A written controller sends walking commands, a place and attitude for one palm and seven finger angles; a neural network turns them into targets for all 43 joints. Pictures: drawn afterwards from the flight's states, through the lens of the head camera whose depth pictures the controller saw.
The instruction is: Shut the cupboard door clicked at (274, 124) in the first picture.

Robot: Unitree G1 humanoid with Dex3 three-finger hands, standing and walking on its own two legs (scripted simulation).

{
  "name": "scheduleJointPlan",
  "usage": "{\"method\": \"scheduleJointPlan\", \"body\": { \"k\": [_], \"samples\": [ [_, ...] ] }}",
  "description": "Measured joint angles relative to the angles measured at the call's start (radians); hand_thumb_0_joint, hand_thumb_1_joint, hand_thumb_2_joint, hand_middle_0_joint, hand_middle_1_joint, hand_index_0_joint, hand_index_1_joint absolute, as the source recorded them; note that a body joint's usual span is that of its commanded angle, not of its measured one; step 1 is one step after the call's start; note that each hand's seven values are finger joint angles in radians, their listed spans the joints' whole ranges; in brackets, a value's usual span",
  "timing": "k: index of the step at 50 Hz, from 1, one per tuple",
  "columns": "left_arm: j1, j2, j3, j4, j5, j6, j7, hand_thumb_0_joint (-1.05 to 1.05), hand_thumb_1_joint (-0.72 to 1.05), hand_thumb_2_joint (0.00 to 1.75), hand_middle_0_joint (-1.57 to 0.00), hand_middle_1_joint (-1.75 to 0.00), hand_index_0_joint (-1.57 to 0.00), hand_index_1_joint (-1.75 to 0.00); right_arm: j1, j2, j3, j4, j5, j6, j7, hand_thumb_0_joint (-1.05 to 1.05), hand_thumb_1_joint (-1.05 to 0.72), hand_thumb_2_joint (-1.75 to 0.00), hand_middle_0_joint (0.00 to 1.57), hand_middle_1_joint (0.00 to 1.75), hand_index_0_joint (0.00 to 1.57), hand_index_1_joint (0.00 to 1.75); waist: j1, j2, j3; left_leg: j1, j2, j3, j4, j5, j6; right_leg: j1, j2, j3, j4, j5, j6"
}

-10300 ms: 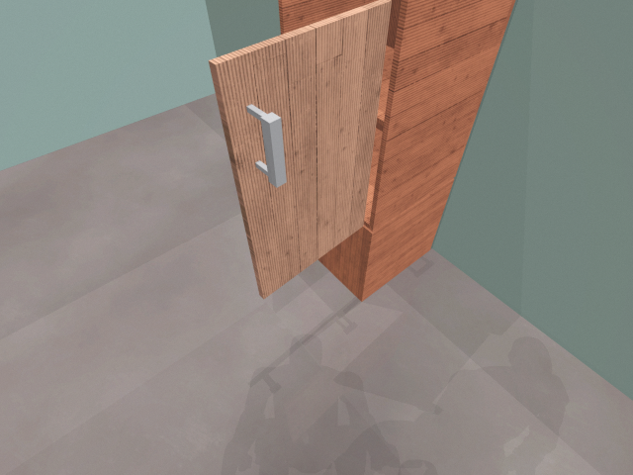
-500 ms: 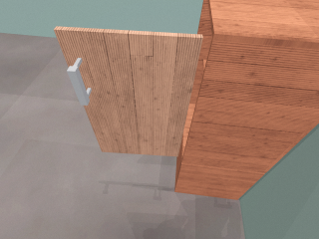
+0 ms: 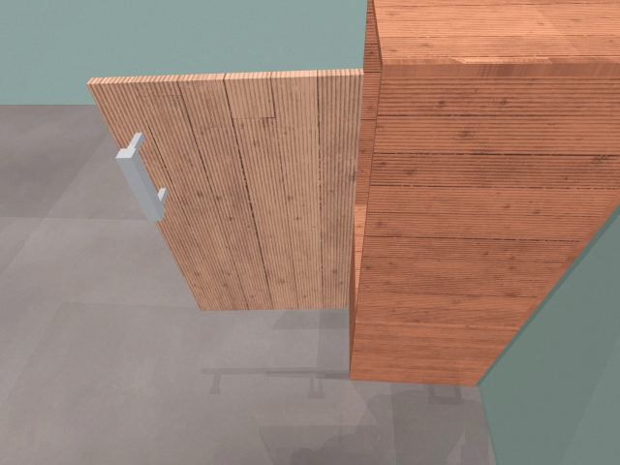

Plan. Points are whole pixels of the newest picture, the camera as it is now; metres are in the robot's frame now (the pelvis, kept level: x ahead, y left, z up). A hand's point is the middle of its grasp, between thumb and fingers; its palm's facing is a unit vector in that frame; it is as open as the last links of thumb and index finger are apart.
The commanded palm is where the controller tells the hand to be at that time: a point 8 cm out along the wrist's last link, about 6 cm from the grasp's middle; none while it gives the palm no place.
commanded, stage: look again from close up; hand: left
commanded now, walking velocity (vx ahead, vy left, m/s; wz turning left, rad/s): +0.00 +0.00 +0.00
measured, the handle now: (147, 177) +0.49 +0.28 +0.11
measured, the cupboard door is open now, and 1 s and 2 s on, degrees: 94 94 94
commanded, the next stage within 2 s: shuffle to correct the standing spot in 0.14 s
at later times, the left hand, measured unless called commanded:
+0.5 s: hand out of the picture +0.01 +0.16 -0.18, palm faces +0.05 -0.98 -0.20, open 7.3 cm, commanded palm none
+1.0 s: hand out of the picture +0.05 +0.23 -0.16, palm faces +0.09 -0.96 -0.28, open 7.4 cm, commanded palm none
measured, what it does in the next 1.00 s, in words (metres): lifts its left foot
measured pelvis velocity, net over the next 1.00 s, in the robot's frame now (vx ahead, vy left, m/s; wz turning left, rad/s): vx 0.03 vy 0.04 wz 0.04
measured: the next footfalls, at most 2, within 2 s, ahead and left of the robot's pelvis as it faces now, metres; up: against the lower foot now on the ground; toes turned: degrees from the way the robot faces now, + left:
left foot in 1.12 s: +0.11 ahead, +0.22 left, +0.00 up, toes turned +7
right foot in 1.42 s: +0.10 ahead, +0.01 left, +0.00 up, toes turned +4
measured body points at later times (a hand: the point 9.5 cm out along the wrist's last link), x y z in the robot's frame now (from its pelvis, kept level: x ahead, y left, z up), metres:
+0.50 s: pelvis +0.01 -0.02 +0.00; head +0.03 -0.02 +0.45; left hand +0.00 +0.21 -0.16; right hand +0.02 -0.25 -0.16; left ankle -0.02 +0.10 -0.74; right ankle -0.01 -0.14 -0.74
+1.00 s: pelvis +0.03 +0.04 +0.00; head +0.07 +0.02 +0.45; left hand +0.05 +0.28 -0.14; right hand +0.11 -0.20 -0.16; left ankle +0.03 +0.19 -0.67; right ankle +0.02 -0.09 -0.74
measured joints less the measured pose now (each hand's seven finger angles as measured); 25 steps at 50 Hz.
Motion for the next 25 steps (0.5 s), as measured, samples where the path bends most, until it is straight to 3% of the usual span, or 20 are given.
{"method": "scheduleJointPlan", "body": {
  "k": [15, 25],
  "samples": [
    [0.006, -0.016, -0.004, 0.026, 0.000, -0.007, -0.002, 0.01, 0.91, 0.90, -0.20, -0.30, -0.20, -0.29, 0.005, 0.026, 0.002, 0.064, 0.004, -0.002, -0.003, 0.00, -0.90, -0.90, 0.20, 0.30, 0.20, 0.30, 0.004, -0.033, 0.013, 0.011, 0.029, -0.008, -0.040, 0.022, -0.033, 0.006, 0.031, -0.010, -0.028, 0.012, -0.031],
    [0.034, -0.019, 0.025, 0.005, 0.007, -0.006, -0.005, 0.00, 0.91, 0.90, -0.21, -0.30, -0.21, -0.29, 0.005, 0.008, -0.018, 0.045, -0.001, 0.025, 0.003, 0.00, -0.90, -0.90, 0.20, 0.30, 0.20, 0.30, 0.020, -0.035, 0.000, -0.027, 0.032, -0.024, 0.049, -0.038, -0.030, -0.008, 0.029, -0.024, 0.020, -0.033, -0.030]
  ]
}}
